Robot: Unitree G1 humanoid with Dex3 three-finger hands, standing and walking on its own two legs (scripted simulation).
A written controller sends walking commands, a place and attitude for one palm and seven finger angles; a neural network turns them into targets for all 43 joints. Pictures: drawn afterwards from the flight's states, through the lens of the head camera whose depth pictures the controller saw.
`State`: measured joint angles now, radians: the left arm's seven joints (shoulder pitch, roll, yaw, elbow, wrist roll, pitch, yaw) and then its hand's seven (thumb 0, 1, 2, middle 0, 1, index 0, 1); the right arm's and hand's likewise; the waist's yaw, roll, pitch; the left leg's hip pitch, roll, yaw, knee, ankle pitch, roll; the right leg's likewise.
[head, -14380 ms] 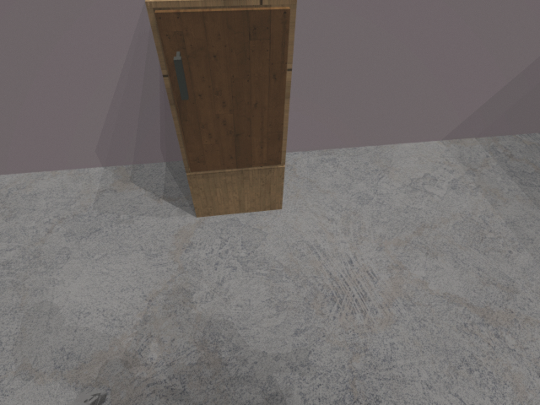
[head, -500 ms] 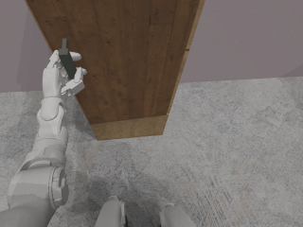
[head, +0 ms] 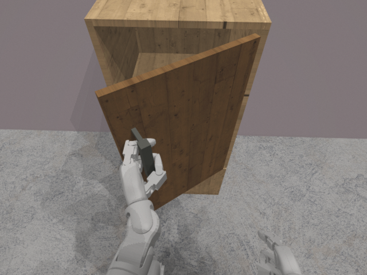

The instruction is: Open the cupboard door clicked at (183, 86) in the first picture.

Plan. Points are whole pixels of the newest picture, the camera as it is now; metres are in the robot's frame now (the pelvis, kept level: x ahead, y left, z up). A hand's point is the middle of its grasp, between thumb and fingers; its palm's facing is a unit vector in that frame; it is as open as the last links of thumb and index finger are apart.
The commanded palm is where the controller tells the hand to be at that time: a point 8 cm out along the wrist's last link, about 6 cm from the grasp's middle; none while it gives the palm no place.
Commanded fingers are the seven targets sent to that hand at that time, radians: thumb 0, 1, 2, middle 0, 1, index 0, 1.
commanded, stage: pull the door open along its arc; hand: left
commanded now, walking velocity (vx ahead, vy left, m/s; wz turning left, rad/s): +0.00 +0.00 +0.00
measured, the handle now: (143, 154) +0.37 +0.11 +0.05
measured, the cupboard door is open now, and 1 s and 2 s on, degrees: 35 43 46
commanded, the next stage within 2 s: open thumb and fingers to let go in 0.20 s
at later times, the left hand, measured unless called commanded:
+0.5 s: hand (173, 188) +0.29 +0.04 +0.05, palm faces +0.38 -0.92 -0.03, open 6.9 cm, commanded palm +0.23 +0.07 +0.05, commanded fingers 0.00 0.13 0.57 -0.34 -1.27 -0.34 -1.27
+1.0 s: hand (170, 190) +0.29 +0.04 +0.05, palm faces +0.34 -0.94 -0.03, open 14.4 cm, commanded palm +0.24 +0.07 +0.05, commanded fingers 0.00 -0.50 0.30 -0.18 -0.50 -0.18 -0.50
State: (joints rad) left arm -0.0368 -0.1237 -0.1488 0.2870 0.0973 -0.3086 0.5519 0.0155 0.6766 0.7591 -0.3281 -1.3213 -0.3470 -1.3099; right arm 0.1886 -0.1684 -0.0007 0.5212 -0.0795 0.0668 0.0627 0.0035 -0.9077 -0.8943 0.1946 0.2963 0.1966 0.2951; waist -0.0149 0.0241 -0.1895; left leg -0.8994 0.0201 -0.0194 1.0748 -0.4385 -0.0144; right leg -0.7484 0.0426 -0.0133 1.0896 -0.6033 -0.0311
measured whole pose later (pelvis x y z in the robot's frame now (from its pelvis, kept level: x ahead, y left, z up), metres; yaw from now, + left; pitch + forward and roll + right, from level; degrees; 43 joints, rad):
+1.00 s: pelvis +0.00 -0.03 +0.00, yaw +3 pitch +14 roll +1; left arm 0.13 -0.09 -0.25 0.17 0.08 -0.29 0.55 -0.01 -0.46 0.32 -0.25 -0.93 -0.27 -0.93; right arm 0.21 -0.19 0.00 0.55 -0.07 -0.03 0.02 0.01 -0.91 -0.89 0.20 0.30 0.20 0.30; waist -0.01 0.04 -0.18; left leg -0.88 0.00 -0.06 1.05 -0.42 -0.05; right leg -0.73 0.03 -0.06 1.10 -0.62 -0.07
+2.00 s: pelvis -0.01 +0.02 -0.01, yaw +1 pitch +13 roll -1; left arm 0.39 0.04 -0.31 -0.11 0.04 -0.35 0.16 -0.02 -0.50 0.30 -0.16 -0.30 -0.17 -0.31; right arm 0.23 -0.20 0.03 0.37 -0.02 0.04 0.03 0.01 -0.90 -0.89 0.20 0.30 0.20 0.30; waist -0.01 0.04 -0.16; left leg -0.93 0.00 -0.02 1.15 -0.45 0.01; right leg -0.77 0.02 -0.02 1.16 -0.62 -0.01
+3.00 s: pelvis -0.01 +0.01 +0.01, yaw +1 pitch +9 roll -2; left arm 0.65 0.23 0.04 -0.39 -0.24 -0.25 -0.14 -0.02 -0.49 0.31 -0.15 -0.30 -0.15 -0.30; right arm 0.29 -0.22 0.02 0.38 0.04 -0.02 -0.06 0.01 -0.90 -0.89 0.20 0.30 0.20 0.30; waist 0.01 0.06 -0.16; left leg -0.77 0.01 -0.05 1.03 -0.42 0.00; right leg -0.59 0.04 -0.04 1.00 -0.56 -0.02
